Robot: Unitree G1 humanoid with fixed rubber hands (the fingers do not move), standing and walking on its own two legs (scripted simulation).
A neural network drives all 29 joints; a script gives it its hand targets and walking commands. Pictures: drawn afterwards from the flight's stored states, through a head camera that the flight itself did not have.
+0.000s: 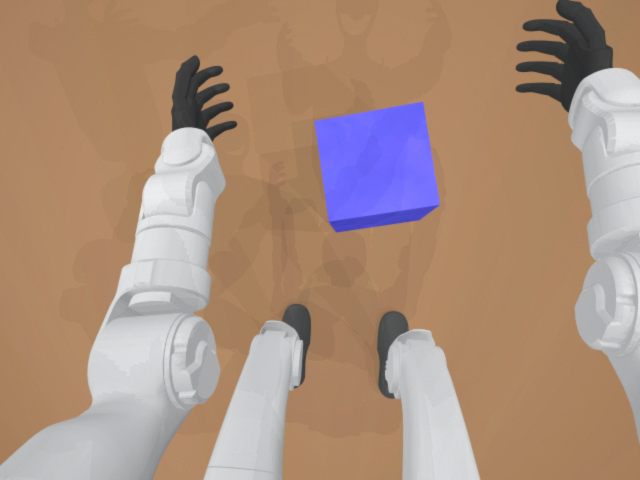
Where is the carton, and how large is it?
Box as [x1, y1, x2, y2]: [315, 102, 439, 232]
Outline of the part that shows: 422,102 315,121 328,219 336,232 417,220 439,204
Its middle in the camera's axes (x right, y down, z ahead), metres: +0.12 -0.14 +0.87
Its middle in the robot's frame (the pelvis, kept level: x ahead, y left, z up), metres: +0.54 -0.02 -0.54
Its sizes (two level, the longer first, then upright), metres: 0.210 0.200 0.250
